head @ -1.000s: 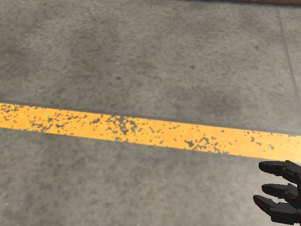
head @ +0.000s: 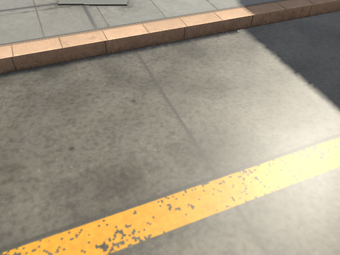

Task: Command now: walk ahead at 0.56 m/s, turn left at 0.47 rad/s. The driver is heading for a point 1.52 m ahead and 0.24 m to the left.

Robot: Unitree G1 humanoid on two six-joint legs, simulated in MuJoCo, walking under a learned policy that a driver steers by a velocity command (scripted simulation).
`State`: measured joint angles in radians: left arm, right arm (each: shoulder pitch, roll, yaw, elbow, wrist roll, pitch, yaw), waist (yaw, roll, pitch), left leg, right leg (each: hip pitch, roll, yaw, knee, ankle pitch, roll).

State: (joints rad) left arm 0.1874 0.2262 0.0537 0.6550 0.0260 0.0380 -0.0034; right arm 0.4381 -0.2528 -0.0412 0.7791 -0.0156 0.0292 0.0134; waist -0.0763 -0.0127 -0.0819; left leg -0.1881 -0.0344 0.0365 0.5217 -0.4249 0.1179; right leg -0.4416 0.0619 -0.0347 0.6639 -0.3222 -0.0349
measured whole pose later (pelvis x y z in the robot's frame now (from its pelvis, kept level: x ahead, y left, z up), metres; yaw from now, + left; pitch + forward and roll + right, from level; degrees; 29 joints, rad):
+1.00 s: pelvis +0.63 +0.19 +0.01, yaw +12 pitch +1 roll +2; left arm 0.25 0.30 0.05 0.79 0.02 -0.02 -0.05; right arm 0.39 -0.29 -0.05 0.83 -0.02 -0.10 0.01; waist -0.01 -0.04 0.01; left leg -0.07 -0.02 0.18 0.38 -0.32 0.03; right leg -0.69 -0.09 0.00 1.23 -0.17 -0.09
